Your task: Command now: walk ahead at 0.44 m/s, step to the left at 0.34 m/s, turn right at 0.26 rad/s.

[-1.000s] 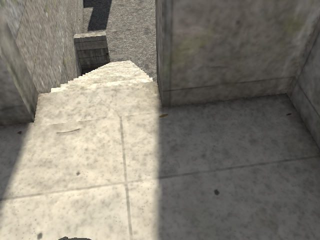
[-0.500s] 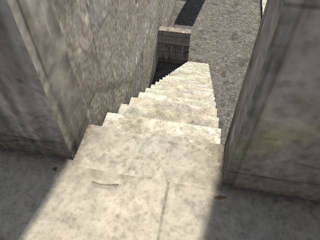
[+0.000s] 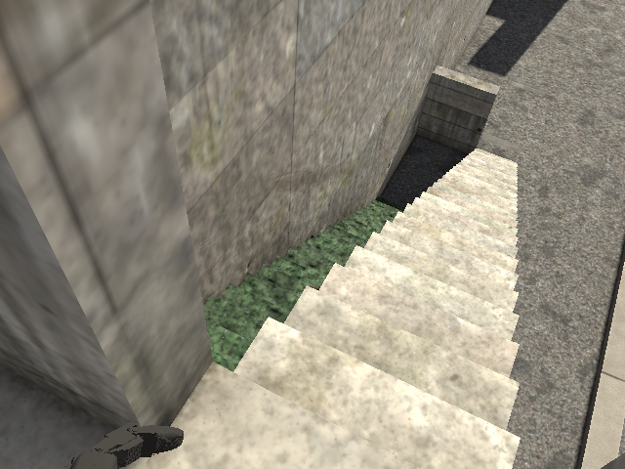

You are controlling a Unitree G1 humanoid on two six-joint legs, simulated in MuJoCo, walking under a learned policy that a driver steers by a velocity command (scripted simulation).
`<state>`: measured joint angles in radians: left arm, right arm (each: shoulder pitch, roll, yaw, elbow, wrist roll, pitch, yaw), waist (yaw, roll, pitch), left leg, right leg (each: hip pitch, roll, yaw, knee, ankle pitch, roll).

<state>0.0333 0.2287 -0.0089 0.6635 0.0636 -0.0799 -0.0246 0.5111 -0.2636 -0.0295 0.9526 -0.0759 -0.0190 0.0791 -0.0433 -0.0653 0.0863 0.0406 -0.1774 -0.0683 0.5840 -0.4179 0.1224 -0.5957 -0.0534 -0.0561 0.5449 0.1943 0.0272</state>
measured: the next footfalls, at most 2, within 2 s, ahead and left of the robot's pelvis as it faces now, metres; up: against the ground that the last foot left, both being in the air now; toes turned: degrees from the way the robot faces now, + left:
right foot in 0.02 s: +0.23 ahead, -0.12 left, +0.00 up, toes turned -2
left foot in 0.30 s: +0.35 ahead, +0.13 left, +0.00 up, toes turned -21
